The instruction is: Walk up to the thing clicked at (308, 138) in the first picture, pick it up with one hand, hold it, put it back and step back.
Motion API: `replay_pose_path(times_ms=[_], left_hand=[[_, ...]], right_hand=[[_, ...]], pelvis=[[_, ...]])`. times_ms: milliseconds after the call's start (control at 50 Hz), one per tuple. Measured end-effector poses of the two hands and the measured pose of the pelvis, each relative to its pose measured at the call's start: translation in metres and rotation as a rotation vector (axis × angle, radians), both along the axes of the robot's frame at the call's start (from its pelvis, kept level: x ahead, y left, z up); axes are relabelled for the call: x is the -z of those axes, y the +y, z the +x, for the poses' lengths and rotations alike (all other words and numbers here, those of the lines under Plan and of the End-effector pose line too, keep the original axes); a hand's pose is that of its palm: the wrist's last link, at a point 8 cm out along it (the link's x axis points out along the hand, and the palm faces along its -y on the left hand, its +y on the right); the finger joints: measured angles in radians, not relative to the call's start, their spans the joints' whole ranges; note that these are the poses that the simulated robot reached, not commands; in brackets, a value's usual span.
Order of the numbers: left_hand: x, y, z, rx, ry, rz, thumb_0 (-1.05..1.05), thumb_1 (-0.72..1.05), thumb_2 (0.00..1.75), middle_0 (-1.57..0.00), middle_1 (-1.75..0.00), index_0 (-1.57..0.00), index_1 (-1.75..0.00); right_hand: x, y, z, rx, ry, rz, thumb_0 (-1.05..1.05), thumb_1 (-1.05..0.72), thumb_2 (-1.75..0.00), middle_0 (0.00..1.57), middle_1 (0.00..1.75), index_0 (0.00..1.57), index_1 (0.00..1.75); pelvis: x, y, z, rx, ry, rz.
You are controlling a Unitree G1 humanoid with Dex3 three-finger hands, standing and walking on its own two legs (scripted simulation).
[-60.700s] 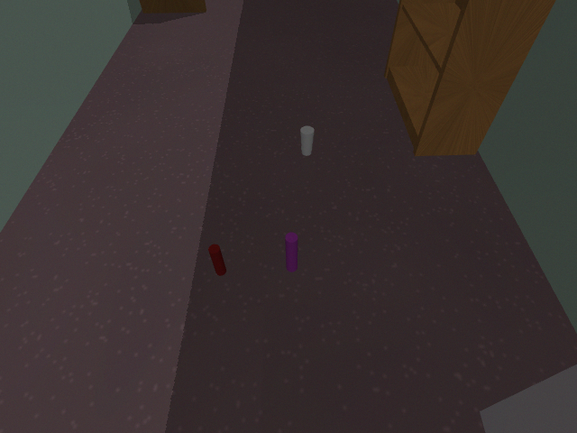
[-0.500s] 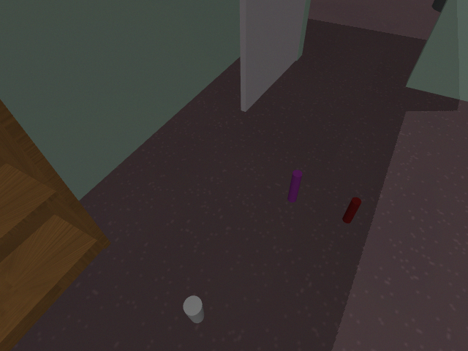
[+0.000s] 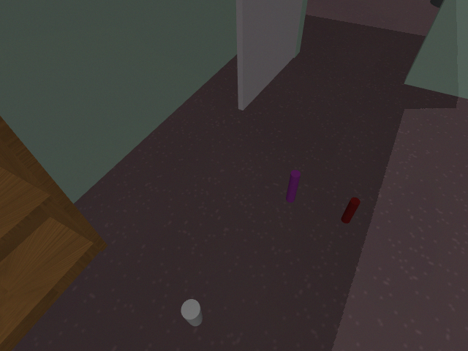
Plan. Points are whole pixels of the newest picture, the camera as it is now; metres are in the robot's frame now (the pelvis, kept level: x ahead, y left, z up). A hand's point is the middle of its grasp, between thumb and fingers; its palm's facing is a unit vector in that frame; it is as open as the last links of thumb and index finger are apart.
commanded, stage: stand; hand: left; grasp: from the side
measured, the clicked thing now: (193, 314) +0.35 +0.20 -0.71
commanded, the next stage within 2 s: step back in 0.44 s
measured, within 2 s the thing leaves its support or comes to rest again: neither
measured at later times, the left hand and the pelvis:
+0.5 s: hand out of the picture +0.08 +0.25 -0.16, palm faces +0.01 -0.94 -0.34, open 7.4 cm; pelvis +0.00 +0.00 +0.00, yaw +0 degrees
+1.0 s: hand out of the picture +0.05 +0.31 -0.18, palm faces -0.08 -0.93 -0.36, open 7.4 cm; pelvis -0.09 +0.05 -0.02, yaw -2 degrees
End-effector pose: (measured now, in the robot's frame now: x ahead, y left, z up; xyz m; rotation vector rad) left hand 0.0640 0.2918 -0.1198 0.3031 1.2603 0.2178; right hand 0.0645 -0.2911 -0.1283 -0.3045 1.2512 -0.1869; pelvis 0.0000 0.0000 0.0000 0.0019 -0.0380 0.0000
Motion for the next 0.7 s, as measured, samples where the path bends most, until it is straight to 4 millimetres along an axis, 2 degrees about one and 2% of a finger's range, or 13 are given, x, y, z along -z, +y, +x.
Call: replay_pose_path(times_ms=[240,460,600,700], left_hand=[[-0.001,0.000,0.010,0.009,-0.021,-0.003,0.01,0.90,0.90,-0.21,-0.30,-0.20,-0.30],[-0.001,0.002,0.009,0.007,-0.024,-0.005,0.01,0.90,0.90,-0.21,-0.30,-0.20,-0.30],[0.004,0.020,0.004,0.003,-0.037,0.030,0.01,0.90,0.90,-0.21,-0.30,-0.21,-0.30],[0.012,0.042,0.007,0.045,-0.065,0.048,0.01,0.90,0.90,-0.21,-0.30,-0.21,-0.30]], right_hand=[[-0.003,-0.002,0.007,0.003,-0.018,-0.008,0.00,-0.90,-0.90,0.20,0.30,0.20,0.30],[-0.003,-0.002,0.002,0.011,-0.013,-0.004,0.00,-0.90,-0.90,0.20,0.30,0.20,0.30],[0.002,-0.011,-0.008,0.024,-0.004,-0.028,0.00,-0.90,-0.90,0.20,0.30,0.20,0.30],[0.000,-0.007,-0.028,0.033,0.006,-0.069,0.00,-0.90,-0.90,0.20,0.30,0.20,0.30]], pelvis=[[0.000,0.000,0.003,0.004,-0.002,-0.001],[0.000,0.001,0.001,0.006,0.001,0.000],[0.010,0.006,-0.022,0.002,0.014,-0.010],[0.019,0.024,-0.039,0.004,0.019,0.000]])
